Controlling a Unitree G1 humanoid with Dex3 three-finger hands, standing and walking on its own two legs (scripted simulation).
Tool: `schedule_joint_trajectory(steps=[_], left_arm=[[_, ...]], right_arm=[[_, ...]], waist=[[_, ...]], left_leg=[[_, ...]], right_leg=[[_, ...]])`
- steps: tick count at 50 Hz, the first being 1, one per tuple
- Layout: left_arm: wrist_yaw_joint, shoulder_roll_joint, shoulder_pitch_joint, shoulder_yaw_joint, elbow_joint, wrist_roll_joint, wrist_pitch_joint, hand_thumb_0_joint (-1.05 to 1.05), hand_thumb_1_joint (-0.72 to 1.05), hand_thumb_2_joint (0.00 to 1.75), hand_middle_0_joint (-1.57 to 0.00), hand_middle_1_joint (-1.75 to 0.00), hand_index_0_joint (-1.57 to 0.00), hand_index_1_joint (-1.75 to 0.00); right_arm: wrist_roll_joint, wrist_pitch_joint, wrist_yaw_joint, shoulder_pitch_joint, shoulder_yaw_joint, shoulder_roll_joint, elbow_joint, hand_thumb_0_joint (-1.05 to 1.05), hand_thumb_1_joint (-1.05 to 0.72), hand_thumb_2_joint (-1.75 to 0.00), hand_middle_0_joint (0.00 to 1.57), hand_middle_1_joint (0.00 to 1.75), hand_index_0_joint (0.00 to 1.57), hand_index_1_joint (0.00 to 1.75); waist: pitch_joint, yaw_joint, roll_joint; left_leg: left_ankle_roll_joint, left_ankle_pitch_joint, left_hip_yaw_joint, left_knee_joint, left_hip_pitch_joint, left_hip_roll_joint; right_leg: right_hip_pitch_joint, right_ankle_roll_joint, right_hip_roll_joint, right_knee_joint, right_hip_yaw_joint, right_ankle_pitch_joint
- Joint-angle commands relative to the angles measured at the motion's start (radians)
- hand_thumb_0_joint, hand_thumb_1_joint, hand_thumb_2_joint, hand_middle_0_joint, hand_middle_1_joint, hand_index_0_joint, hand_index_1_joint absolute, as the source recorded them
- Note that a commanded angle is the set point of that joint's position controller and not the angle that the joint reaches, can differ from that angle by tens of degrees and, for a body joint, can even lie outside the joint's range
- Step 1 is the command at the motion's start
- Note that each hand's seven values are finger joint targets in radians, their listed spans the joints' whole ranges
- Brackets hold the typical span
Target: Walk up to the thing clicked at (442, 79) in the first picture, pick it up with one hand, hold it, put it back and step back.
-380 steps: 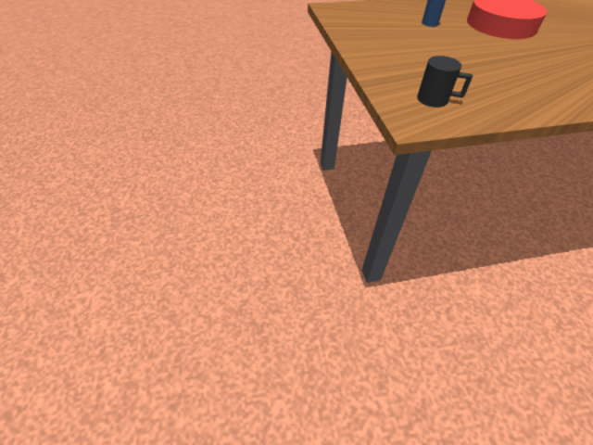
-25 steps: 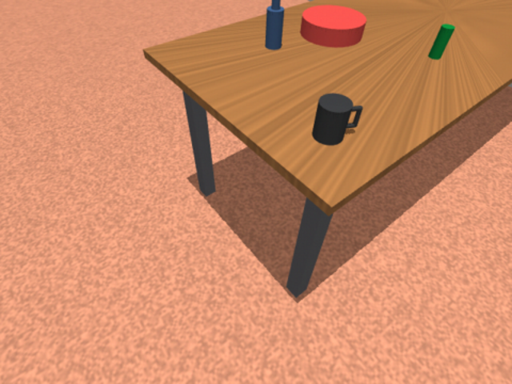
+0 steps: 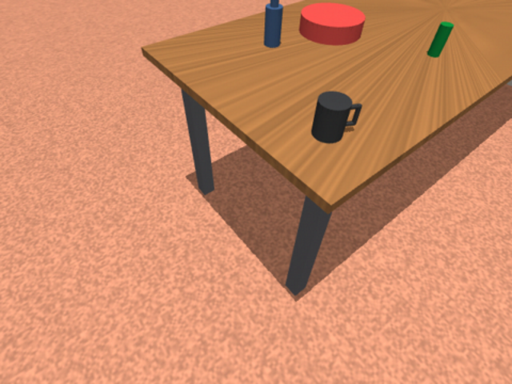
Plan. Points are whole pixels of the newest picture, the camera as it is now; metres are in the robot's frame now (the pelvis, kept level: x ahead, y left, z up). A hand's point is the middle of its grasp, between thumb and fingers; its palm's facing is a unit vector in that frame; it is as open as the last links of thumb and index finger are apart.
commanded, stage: walk up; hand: left
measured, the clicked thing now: (337, 117) +0.68 -0.21 +0.02
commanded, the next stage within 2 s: none
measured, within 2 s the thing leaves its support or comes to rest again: neither
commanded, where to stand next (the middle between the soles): +0.21 +0.05 m, yaw -52 degrees
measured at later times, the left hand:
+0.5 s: hand (83, 365) +0.18 +0.29 -0.12, palm faces -0.30 -0.77 -0.56, open 7.4 cm
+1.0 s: hand (149, 232) +0.48 +0.25 -0.17, palm faces -0.67 -0.62 -0.41, open 7.4 cm
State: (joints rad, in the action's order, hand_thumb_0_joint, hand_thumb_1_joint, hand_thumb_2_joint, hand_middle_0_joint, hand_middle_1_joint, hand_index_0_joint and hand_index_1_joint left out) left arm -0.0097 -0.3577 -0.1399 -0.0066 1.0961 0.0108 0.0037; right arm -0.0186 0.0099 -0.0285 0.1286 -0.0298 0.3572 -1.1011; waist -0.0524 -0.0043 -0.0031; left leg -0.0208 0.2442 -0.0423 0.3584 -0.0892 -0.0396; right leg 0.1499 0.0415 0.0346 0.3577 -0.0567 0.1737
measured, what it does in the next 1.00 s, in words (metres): walks ahead, turning right: left foot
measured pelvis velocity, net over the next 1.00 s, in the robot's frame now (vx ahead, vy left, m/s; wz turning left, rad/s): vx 0.19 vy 0.13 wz -0.74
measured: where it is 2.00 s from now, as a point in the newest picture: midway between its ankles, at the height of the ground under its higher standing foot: outside the picture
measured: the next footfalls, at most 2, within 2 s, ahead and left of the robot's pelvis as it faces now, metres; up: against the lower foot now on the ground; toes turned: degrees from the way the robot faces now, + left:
left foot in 0.68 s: +0.34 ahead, +0.16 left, +0.00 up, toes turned -32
right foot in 1.20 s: +0.08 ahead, -0.01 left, +0.00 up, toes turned -53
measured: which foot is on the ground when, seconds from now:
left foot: down 0.00-0.22, up 0.24-0.66, down 0.68-1.00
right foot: down 0.00-0.70, up 0.72-1.00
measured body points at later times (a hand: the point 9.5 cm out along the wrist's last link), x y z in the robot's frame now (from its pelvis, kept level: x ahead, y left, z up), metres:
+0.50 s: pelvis +0.10 +0.00 -0.02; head +0.13 -0.06 +0.42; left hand +0.19 +0.33 -0.08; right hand +0.13 -0.34 -0.15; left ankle +0.24 +0.17 -0.67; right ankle +0.06 -0.14 -0.75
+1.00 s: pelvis +0.19 +0.13 -0.04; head +0.26 +0.10 +0.41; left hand +0.51 +0.29 -0.15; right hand +0.03 -0.17 -0.12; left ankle +0.31 +0.19 -0.75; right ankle +0.09 +0.03 -0.69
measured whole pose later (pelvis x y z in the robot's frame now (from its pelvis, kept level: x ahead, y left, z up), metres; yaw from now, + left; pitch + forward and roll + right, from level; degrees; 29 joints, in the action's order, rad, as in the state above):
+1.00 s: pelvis +0.19 +0.13 -0.04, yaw -42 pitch -2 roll -1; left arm -0.02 -0.46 -0.19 -0.08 0.68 0.03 -0.05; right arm 0.00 -0.02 0.00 0.28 -0.05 0.41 -0.70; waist -0.19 0.01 -0.04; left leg 0.01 0.34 -0.14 0.78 -0.41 -0.12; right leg 0.49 -0.01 -0.06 1.17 -0.10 0.53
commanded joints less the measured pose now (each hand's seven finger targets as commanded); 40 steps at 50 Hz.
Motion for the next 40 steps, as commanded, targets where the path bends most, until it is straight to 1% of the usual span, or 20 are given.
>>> schedule_joint_trajectory(steps=[1, 3, 4, 7, 9, 10, 11, 12, 14, 16, 18, 22, 29, 32, 33, 34, 35, 36, 38, 40], left_arm=[[0.015, -0.312, -0.039, -0.111, -0.154, 0.022, 0.013, 0.0, 0.9, 0.9, -0.2, -0.3, -0.2, -0.3], [0.012, -0.254, 0.042, -0.109, -0.235, 0.01, 0.014, 0.0, 0.9, 0.9, -0.2, -0.3, -0.2, -0.3], [0.013, -0.251, 0.015, -0.104, -0.244, 0.008, 0.018, 0.0, 0.9, 0.9, -0.2, -0.3, -0.2, -0.3], [-0.013, -0.231, -0.146, -0.112, -0.232, -0.005, 0.023, 0.0, 0.9, 0.9, -0.2, -0.3, -0.2, -0.3], [-0.002, -0.246, -0.388, -0.137, -0.161, 0.001, 0.042, 0.0, 0.9, 0.9, -0.2, -0.3, -0.2, -0.3], [0.017, -0.322, -0.524, -0.17, -0.138, 0.012, 0.055, 0.0, 0.9, 0.9, -0.2, -0.3, -0.2, -0.3], [0.045, -0.417, -0.572, -0.195, -0.167, 0.025, 0.068, 0.0, 0.9, 0.9, -0.2, -0.3, -0.2, -0.3], [0.059, -0.423, -0.439, -0.173, -0.245, 0.016, 0.073, 0.0, 0.9, 0.9, -0.2, -0.3, -0.2, -0.3], [0.07, -0.392, -0.279, -0.161, -0.282, 0.001, 0.075, 0.0, 0.9, 0.9, -0.2, -0.3, -0.2, -0.3], [0.087, -0.343, -0.255, -0.148, -0.296, 0.002, 0.087, 0.0, 0.9, 0.9, -0.2, -0.3, -0.2, -0.3], [0.091, -0.338, -0.322, -0.151, -0.308, -0.001, 0.099, 0.0, 0.9, 0.9, -0.2, -0.3, -0.2, -0.3], [0.116, -0.362, -0.383, -0.158, -0.355, 0.004, 0.107, 0.0, 0.9, 0.9, -0.2, -0.3, -0.2, -0.3], [0.118, -0.397, -0.37, -0.149, -0.455, 0.029, 0.079, 0.0, 0.9, 0.9, -0.2, -0.3, -0.2, -0.3], [0.113, -0.373, -0.259, -0.126, -0.501, 0.01, 0.059, 0.0, 0.9, 0.9, -0.2, -0.3, -0.2, -0.3], [0.114, -0.332, -0.224, -0.115, -0.515, 0.0, 0.052, 0.0, 0.9, 0.9, -0.2, -0.3, -0.2, -0.3], [0.113, -0.246, -0.303, -0.09, -0.521, -0.009, 0.046, 0.0, 0.9, 0.9, -0.2, -0.3, -0.2, -0.3], [0.121, -0.213, -0.366, -0.079, -0.519, -0.015, 0.041, 0.0, 0.9, 0.9, -0.2, -0.3, -0.2, -0.3], [0.132, -0.264, -0.349, -0.089, -0.482, 0.001, 0.036, 0.0, 0.9, 0.9, -0.2, -0.3, -0.2, -0.3], [0.108, -0.303, -0.287, -0.105, -0.434, -0.016, 0.023, 0.0, 0.9, 0.9, -0.2, -0.3, -0.2, -0.3], [0.072, -0.27, -0.292, -0.104, -0.425, -0.018, 0.01, 0.0, 0.9, 0.9, -0.2, -0.3, -0.2, -0.3]], right_arm=[[-0.025, -0.003, -0.019, 0.003, -0.134, 0.304, 0.224, 0.0, -0.9, -0.9, 0.2, 0.3, 0.2, 0.3], [-0.033, 0.0, -0.033, 0.023, -0.149, 0.318, 0.274, 0.0, -0.9, -0.9, 0.2, 0.3, 0.2, 0.3], [-0.039, -0.002, -0.034, 0.0, -0.151, 0.31, 0.311, 0.0, -0.9, -0.9, 0.2, 0.3, 0.2, 0.3], [-0.049, 0.004, -0.043, -0.076, -0.15, 0.31, 0.382, 0.0, -0.9, -0.9, 0.2, 0.3, 0.2, 0.3], [-0.032, 0.012, -0.048, -0.138, -0.149, 0.285, 0.431, 0.0, -0.9, -0.9, 0.2, 0.3, 0.2, 0.3], [-0.025, 0.024, -0.052, -0.136, -0.134, 0.235, 0.464, 0.0, -0.9, -0.9, 0.2, 0.3, 0.2, 0.3], [-0.019, 0.029, -0.058, -0.11, -0.105, 0.143, 0.5, 0.0, -0.9, -0.9, 0.2, 0.3, 0.2, 0.3], [-0.016, 0.042, -0.06, -0.073, -0.121, 0.205, 0.528, 0.0, -0.9, -0.9, 0.2, 0.3, 0.2, 0.3], [-0.017, 0.057, -0.055, -0.059, -0.132, 0.261, 0.485, 0.0, -0.9, -0.9, 0.2, 0.3, 0.2, 0.3], [-0.017, 0.062, -0.056, 0.051, -0.127, 0.253, 0.448, 0.0, -0.9, -0.9, 0.2, 0.3, 0.2, 0.3], [-0.038, 0.071, -0.057, 0.088, -0.138, 0.254, 0.454, 0.0, -0.9, -0.9, 0.2, 0.3, 0.2, 0.3], [-0.049, 0.087, -0.054, 0.024, -0.153, 0.25, 0.529, 0.0, -0.9, -0.9, 0.2, 0.3, 0.2, 0.3], [-0.008, 0.07, -0.02, -0.042, -0.152, 0.233, 0.571, 0.0, -0.9, -0.9, 0.2, 0.3, 0.2, 0.3], [-0.003, 0.044, -0.007, 0.082, -0.16, 0.228, 0.523, 0.0, -0.9, -0.9, 0.2, 0.3, 0.2, 0.3], [-0.008, 0.033, -0.004, 0.198, -0.167, 0.241, 0.486, 0.0, -0.9, -0.9, 0.2, 0.3, 0.2, 0.3], [-0.021, 0.021, 0.002, 0.222, -0.187, 0.318, 0.488, 0.0, -0.9, -0.9, 0.2, 0.3, 0.2, 0.3], [-0.004, 0.016, 0.003, 0.167, -0.191, 0.386, 0.52, 0.0, -0.9, -0.9, 0.2, 0.3, 0.2, 0.3], [0.027, 0.018, 0.004, 0.119, -0.203, 0.435, 0.517, 0.0, -0.9, -0.9, 0.2, 0.3, 0.2, 0.3], [0.016, 0.007, 0.016, 0.059, -0.162, 0.304, 0.523, 0.0, -0.9, -0.9, 0.2, 0.3, 0.2, 0.3], [0.017, -0.006, 0.03, 0.055, -0.144, 0.32, 0.502, 0.0, -0.9, -0.9, 0.2, 0.3, 0.2, 0.3]], waist=[[-0.028, 0.065, 0.091], [-0.056, 0.11, 0.252], [-0.061, 0.095, 0.195], [-0.067, 0.007, 0.201], [0.045, -0.107, 0.073], [0.067, -0.185, -0.129], [0.02, -0.194, -0.4], [0.036, -0.102, -0.202], [-0.075, -0.019, -0.044], [-0.062, 0.017, -0.07], [-0.034, 0.013, -0.068], [-0.01, -0.012, -0.065], [0.055, -0.028, -0.211], [0.084, 0.048, -0.216], [0.116, 0.11, -0.178], [0.135, 0.101, 0.062], [0.179, 0.052, 0.268], [0.191, 0.048, 0.294], [0.08, 0.023, 0.137], [0.057, -0.004, 0.229]], left_leg=[[0.122, 0.54, 0.126, 0.018, 0.087, -0.115], [0.234, 0.466, 0.277, -0.202, 0.053, -0.372], [0.247, 0.378, 0.266, -0.2, 0.026, -0.389], [0.221, 0.326, 0.095, -0.098, -0.087, -0.317], [0.158, 0.051, -0.112, 0.281, -0.195, -0.177], [0.11, 0.018, -0.133, 0.64, -0.398, -0.088], [0.05, 0.405, -0.05, 0.879, -0.666, 0.057], [0.015, 0.372, 0.161, 0.984, -0.671, 0.035], [0.012, 0.251, 0.214, 0.945, -0.633, -0.062], [-0.001, 0.124, 0.194, 0.86, -0.581, -0.104], [-0.008, 0.085, 0.178, 0.838, -0.535, -0.088], [-0.015, 0.063, 0.168, 0.819, -0.575, -0.091], [0.024, 0.149, 0.13, 0.659, -0.482, -0.025], [0.053, 0.089, 0.059, 0.39, -0.231, 0.031], [0.067, -0.039, 0.045, 0.253, -0.067, 0.045], [0.106, -0.195, 0.226, 0.176, 0.023, -0.085], [0.222, -0.54, 0.526, 0.144, 0.045, -0.381], [0.348, -0.417, 0.681, 0.073, -0.073, -0.478], [0.271, -0.288, 0.4, 0.138, -0.172, -0.303], [0.228, -0.255, 0.292, 0.164, -0.192, -0.245]], right_leg=[[0.383, -0.088, 0.035, 0.112, -0.15, 0.351], [0.511, -0.069, 0.001, 0.519, 0.071, 0.301], [0.517, -0.069, 0.041, 0.55, 0.078, 0.302], [0.33, -0.049, 0.085, 0.43, 0.123, 0.28], [-0.043, -0.069, 0.024, 0.216, 0.116, 0.099], [-0.235, -0.09, -0.004, 0.131, -0.001, 0.119], [-0.297, -0.146, 0.17, -0.063, -0.405, 0.299], [-0.117, -0.252, 0.349, -0.232, -0.819, 0.496], [0.024, -0.252, 0.283, -0.189, -0.673, 0.6], [0.047, -0.193, 0.19, -0.109, -0.43, 0.364], [0.069, -0.194, 0.173, -0.026, -0.354, 0.055], [0.071, -0.226, 0.164, 0.109, -0.313, -0.266], [0.135, -0.258, 0.127, 0.322, -0.361, -0.461], [0.258, -0.2, 0.075, 0.45, -0.296, -0.573], [0.326, -0.138, 0.025, 0.553, -0.238, -0.498], [0.42, -0.087, -0.094, 0.781, -0.174, -0.207], [0.559, -0.045, -0.195, 0.956, -0.08, 0.453], [0.495, -0.051, -0.129, 1.111, -0.098, 0.504], [0.486, -0.057, -0.072, 1.112, -0.112, 0.371], [0.453, -0.069, -0.063, 1.005, -0.081, 0.299]])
